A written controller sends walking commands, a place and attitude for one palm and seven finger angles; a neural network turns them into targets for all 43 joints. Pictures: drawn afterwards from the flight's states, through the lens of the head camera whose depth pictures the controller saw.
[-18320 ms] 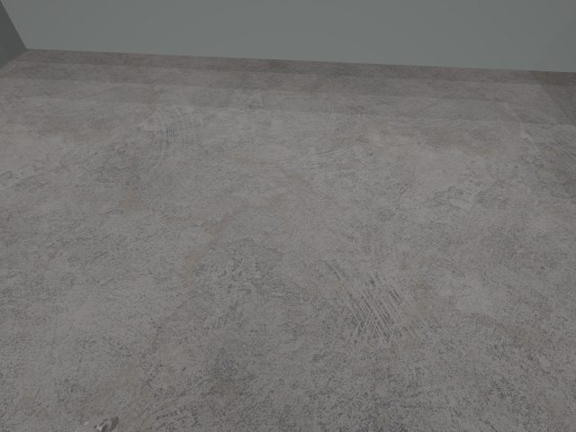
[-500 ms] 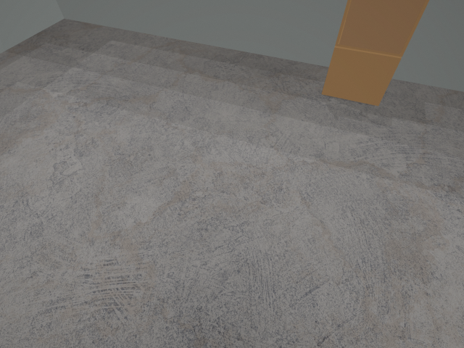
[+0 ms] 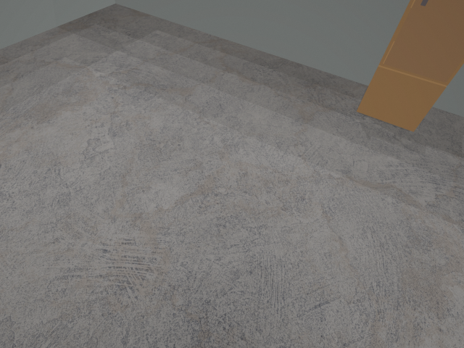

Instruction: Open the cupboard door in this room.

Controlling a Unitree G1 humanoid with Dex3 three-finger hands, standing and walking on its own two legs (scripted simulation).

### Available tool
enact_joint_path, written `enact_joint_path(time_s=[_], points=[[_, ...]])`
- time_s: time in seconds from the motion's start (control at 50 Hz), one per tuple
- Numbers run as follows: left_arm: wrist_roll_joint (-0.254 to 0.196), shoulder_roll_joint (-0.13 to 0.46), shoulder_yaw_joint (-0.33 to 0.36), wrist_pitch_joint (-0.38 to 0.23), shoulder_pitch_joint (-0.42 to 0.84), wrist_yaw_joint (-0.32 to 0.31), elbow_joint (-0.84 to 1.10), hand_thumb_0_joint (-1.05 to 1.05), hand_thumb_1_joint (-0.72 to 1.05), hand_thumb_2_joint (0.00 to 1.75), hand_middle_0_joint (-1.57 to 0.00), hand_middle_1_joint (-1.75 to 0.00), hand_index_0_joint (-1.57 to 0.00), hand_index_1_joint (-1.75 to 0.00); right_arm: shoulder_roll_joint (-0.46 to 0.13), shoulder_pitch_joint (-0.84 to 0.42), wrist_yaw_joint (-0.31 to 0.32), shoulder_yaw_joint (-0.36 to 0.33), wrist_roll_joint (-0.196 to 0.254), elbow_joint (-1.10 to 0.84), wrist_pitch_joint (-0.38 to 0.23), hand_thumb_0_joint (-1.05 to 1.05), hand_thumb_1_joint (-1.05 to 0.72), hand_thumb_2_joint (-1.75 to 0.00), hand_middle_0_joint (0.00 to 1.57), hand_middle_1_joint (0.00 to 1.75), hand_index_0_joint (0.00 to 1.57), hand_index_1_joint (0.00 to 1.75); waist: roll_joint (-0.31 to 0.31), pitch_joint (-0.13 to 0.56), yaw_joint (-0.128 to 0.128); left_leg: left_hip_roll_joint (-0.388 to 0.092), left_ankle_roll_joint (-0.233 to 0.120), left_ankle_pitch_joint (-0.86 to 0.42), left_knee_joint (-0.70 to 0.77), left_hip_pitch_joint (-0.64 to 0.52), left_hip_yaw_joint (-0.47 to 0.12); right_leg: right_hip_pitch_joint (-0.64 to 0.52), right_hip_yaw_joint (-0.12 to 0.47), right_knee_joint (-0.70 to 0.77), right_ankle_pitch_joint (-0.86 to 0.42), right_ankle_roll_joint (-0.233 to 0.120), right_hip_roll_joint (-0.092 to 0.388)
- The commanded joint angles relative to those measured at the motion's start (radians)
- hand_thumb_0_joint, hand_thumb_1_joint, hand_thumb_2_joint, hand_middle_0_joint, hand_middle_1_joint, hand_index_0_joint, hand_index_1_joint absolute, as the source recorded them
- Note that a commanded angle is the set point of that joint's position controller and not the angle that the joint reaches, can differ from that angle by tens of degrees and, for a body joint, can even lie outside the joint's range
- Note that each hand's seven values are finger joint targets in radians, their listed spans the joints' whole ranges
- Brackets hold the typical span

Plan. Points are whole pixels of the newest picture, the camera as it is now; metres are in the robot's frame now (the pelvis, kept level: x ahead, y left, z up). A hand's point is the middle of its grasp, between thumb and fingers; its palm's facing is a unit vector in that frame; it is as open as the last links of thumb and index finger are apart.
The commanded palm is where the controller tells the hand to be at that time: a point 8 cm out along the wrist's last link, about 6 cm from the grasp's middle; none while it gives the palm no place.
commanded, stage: stand and wait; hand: left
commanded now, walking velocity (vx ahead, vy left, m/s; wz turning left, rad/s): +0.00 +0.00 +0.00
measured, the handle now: out of the picture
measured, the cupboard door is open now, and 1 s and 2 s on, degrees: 0 0 0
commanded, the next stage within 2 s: turn or walk to find it in 0.30 s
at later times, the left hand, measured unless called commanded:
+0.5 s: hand out of the picture +0.01 +0.17 -0.17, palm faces +0.05 -0.98 -0.20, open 7.4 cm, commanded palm none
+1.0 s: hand out of the picture -0.03 +0.17 -0.17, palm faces +0.08 -0.98 -0.20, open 7.4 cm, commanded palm none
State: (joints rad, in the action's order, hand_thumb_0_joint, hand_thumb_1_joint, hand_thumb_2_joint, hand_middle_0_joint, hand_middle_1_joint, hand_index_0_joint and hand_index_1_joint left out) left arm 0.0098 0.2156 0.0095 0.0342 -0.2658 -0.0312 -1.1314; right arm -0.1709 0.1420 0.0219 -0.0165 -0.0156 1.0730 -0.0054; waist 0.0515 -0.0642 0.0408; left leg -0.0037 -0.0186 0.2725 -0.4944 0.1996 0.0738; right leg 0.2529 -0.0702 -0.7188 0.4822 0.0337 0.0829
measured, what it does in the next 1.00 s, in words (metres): stands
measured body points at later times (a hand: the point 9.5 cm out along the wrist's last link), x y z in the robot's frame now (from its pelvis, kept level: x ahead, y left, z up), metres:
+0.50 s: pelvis -0.01 -0.01 +0.00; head +0.01 -0.01 +0.45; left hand +0.00 +0.22 -0.16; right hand -0.02 -0.25 -0.15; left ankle +0.00 +0.11 -0.74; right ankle -0.01 -0.13 -0.74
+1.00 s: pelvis -0.01 -0.01 +0.01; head +0.00 +0.00 +0.46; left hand -0.03 +0.23 -0.15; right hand +0.04 -0.24 -0.15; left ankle +0.00 +0.11 -0.74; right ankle -0.01 -0.13 -0.74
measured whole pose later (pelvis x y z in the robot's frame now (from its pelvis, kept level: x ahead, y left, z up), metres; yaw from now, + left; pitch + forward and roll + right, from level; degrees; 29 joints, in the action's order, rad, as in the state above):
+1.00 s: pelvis -0.01 -0.01 +0.01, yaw +3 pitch -2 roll +0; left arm 0.01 0.18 0.00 -0.01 -0.26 -0.02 -1.14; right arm -0.19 0.21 0.01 -0.01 -0.01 1.11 -0.01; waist 0.01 -0.04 0.02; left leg -0.01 0.00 0.21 -0.43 0.20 0.02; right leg 0.15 -0.12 -0.42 0.24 0.02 0.06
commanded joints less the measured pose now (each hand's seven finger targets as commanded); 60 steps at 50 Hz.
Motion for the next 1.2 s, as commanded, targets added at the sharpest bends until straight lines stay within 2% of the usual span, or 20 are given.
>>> enact_joint_path(time_s=[0.0,0.04,0.06,0.08,0.12,0.16,0.22,0.28,0.36,0.4,0.48,0.52,0.56,0.58,0.64,0.68,0.74,0.8,1.0,1.18], points=[[0.006,0.032,0.002,-0.027,-0.062,0.005,0.018,0.00,0.90,0.90,-0.20,-0.30,-0.20,-0.30,-0.170,0.032,0.017,-0.035,0.005,-0.006,-0.012,0.00,-0.90,-0.90,0.20,0.30,0.20,0.30,-0.164,0.051,-0.018,-0.225,-0.113,-0.435,0.155,-0.064,-0.176,-0.009,0.015,0.142,-0.102,0.008,0.008],[0.009,0.051,-0.002,-0.037,-0.103,0.002,-0.002,0.00,0.90,0.90,-0.20,-0.30,-0.20,-0.30,-0.156,0.029,0.014,-0.034,0.014,-0.003,-0.013,0.00,-0.90,-0.90,0.20,0.30,0.20,0.30,-0.102,0.061,-0.009,-0.166,-0.056,-0.306,0.105,-0.043,-0.137,-0.083,0.024,0.330,-0.292,0.009,0.018],[0.010,0.070,-0.002,-0.044,-0.090,0.000,0.000,0.00,0.90,0.90,-0.20,-0.30,-0.20,-0.30,-0.131,0.045,0.009,-0.033,0.018,-0.001,-0.012,0.00,-0.90,-0.90,0.20,0.30,0.20,0.30,-0.058,0.044,-0.026,-0.133,-0.024,-0.222,0.097,-0.018,-0.118,-0.098,0.068,0.373,-0.360,-0.005,0.049],[0.009,0.085,-0.005,-0.046,-0.071,-0.001,0.005,0.00,0.90,0.90,-0.20,-0.30,-0.20,-0.30,-0.116,0.053,0.004,-0.030,0.019,-0.001,-0.011,0.00,-0.90,-0.90,0.20,0.30,0.20,0.30,-0.052,0.022,-0.037,-0.111,-0.007,-0.136,0.123,-0.012,-0.106,-0.077,0.083,0.376,-0.369,-0.015,0.076],[0.009,0.095,0.000,-0.049,-0.028,0.004,0.011,0.00,0.90,0.90,-0.20,-0.30,-0.20,-0.30,-0.120,0.052,0.003,-0.032,0.012,0.001,0.000,0.00,-0.90,-0.90,0.20,0.30,0.20,0.30,0.068,-0.051,-0.047,-0.097,0.010,-0.047,0.132,-0.025,-0.094,0.026,0.110,0.408,-0.246,-0.032,0.071],[0.008,0.094,0.001,-0.050,-0.018,0.005,0.018,0.00,0.90,0.90,-0.20,-0.30,-0.20,-0.30,-0.126,0.078,0.001,-0.028,0.011,0.011,-0.005,0.00,-0.90,-0.90,0.20,0.30,0.20,0.30,0.040,-0.055,-0.052,-0.106,0.006,-0.080,0.149,-0.038,-0.094,0.026,0.097,0.414,-0.236,-0.031,0.060],[0.005,0.098,0.005,-0.056,-0.029,0.003,0.019,0.00,0.90,0.90,-0.20,-0.30,-0.20,-0.30,-0.130,0.084,0.001,-0.021,0.011,0.020,-0.016,0.00,-0.90,-0.90,0.20,0.30,0.20,0.30,0.003,-0.008,-0.041,-0.112,0.003,-0.111,0.165,-0.049,-0.095,-0.028,0.093,0.415,-0.284,-0.031,0.056],[0.003,0.105,0.008,-0.058,-0.033,0.002,0.020,0.00,0.90,0.90,-0.20,-0.30,-0.20,-0.30,-0.138,0.088,0.002,-0.018,0.011,0.024,-0.020,0.00,-0.90,-0.90,0.20,0.30,0.20,0.30,-0.029,-0.009,-0.035,-0.112,0.004,-0.105,0.177,-0.038,-0.095,-0.050,0.089,0.424,-0.289,-0.035,0.055],[-0.001,0.084,0.014,-0.045,-0.041,-0.004,0.031,0.00,0.90,0.90,-0.20,-0.30,-0.20,-0.30,-0.101,0.120,-0.001,-0.011,0.009,0.028,-0.009,0.00,-0.90,-0.90,0.20,0.30,0.20,0.30,-0.056,0.002,-0.029,-0.107,0.011,-0.152,0.135,0.016,-0.102,-0.083,0.055,0.373,-0.308,-0.030,0.065],[-0.001,0.093,0.023,-0.039,-0.037,-0.004,0.043,0.00,0.90,0.90,-0.20,-0.30,-0.20,-0.30,-0.104,0.120,-0.001,-0.015,0.006,0.018,-0.003,0.00,-0.90,-0.90,0.20,0.30,0.20,0.30,-0.061,0.009,-0.026,-0.102,0.011,-0.164,0.105,0.047,-0.104,-0.083,0.048,0.350,-0.310,-0.033,0.076],[0.000,0.117,0.044,-0.031,-0.020,-0.006,0.074,0.00,0.90,0.90,-0.20,-0.30,-0.20,-0.30,-0.106,0.133,-0.004,-0.025,0.003,-0.007,0.008,0.00,-0.90,-0.90,0.20,0.30,0.20,0.30,-0.013,0.026,-0.025,-0.081,0.016,-0.144,0.024,0.131,-0.102,-0.102,0.052,0.333,-0.290,-0.057,0.124],[0.000,0.113,0.044,-0.030,-0.009,-0.006,0.079,0.00,0.90,0.90,-0.20,-0.30,-0.20,-0.30,-0.094,0.152,-0.003,-0.026,0.002,-0.006,0.009,0.00,-0.90,-0.90,0.20,0.30,0.20,0.30,0.009,0.038,-0.033,-0.070,0.021,-0.126,-0.014,0.099,-0.088,-0.061,0.069,0.347,-0.265,-0.078,0.147],[0.001,0.095,0.039,-0.029,0.008,-0.006,0.082,0.00,0.90,0.90,-0.20,-0.30,-0.20,-0.30,-0.089,0.171,-0.003,-0.026,0.002,0.000,0.008,0.00,-0.90,-0.90,0.20,0.30,0.20,0.30,-0.018,0.041,-0.042,-0.082,0.015,-0.137,0.007,0.066,-0.116,-0.024,0.045,0.326,-0.232,-0.067,0.118],[0.001,0.084,0.036,-0.028,0.019,-0.005,0.082,0.00,0.90,0.90,-0.20,-0.30,-0.20,-0.30,-0.091,0.176,-0.003,-0.025,0.001,0.002,0.005,0.00,-0.90,-0.90,0.20,0.30,0.20,0.30,-0.062,0.022,-0.046,-0.102,0.005,-0.143,0.051,0.076,-0.149,-0.018,0.020,0.300,-0.213,-0.050,0.087],[0.001,0.048,0.020,-0.029,-0.018,-0.004,0.065,0.00,0.90,0.90,-0.20,-0.30,-0.20,-0.30,-0.119,0.150,0.002,-0.024,0.005,0.003,-0.007,0.00,-0.90,-0.90,0.20,0.30,0.20,0.30,-0.146,0.027,-0.020,-0.156,-0.033,-0.118,0.162,0.106,-0.242,-0.078,-0.015,0.267,-0.238,-0.014,0.025],[0.003,0.050,0.017,-0.034,-0.033,-0.004,0.051,0.00,0.90,0.90,-0.20,-0.30,-0.20,-0.30,-0.116,0.144,0.003,-0.025,0.008,0.003,-0.012,0.00,-0.90,-0.90,0.20,0.30,0.20,0.30,-0.117,0.033,-0.017,-0.143,-0.028,-0.117,0.161,0.111,-0.223,-0.118,-0.004,0.297,-0.271,-0.015,0.033],[0.003,0.060,0.014,-0.042,-0.041,-0.004,0.040,0.00,0.90,0.90,-0.20,-0.30,-0.20,-0.30,-0.104,0.145,0.002,-0.023,0.008,0.007,-0.014,0.00,-0.90,-0.90,0.20,0.30,0.20,0.30,-0.066,0.026,-0.027,-0.111,-0.008,-0.139,0.131,0.066,-0.168,-0.095,0.020,0.341,-0.297,-0.028,0.056],[0.004,0.072,0.015,-0.046,-0.031,-0.002,0.037,0.00,0.90,0.90,-0.20,-0.30,-0.20,-0.30,-0.108,0.148,0.002,-0.021,0.009,0.013,-0.014,0.00,-0.90,-0.90,0.20,0.30,0.20,0.30,-0.042,0.005,-0.036,-0.106,-0.002,-0.132,0.137,0.049,-0.153,-0.077,0.028,0.367,-0.276,-0.030,0.061],[0.005,0.141,0.022,-0.059,0.000,0.006,0.031,0.00,0.90,0.90,-0.20,-0.30,-0.20,-0.30,-0.187,0.082,0.001,-0.025,0.010,0.003,-0.021,0.00,-0.90,-0.90,0.20,0.30,0.20,0.30,-0.052,-0.006,-0.037,-0.106,-0.001,-0.110,0.167,0.010,-0.144,-0.082,0.048,0.420,-0.254,-0.037,0.064],[0.006,0.229,0.034,-0.068,0.062,0.015,0.044,0.00,0.90,0.90,-0.20,-0.30,-0.20,-0.30,-0.279,0.008,-0.003,-0.033,0.010,-0.014,-0.029,0.00,-0.90,-0.90,0.20,0.30,0.20,0.30,-0.050,0.033,-0.031,-0.121,-0.005,-0.147,0.184,-0.033,-0.153,-0.117,0.055,0.441,-0.298,-0.045,0.072]])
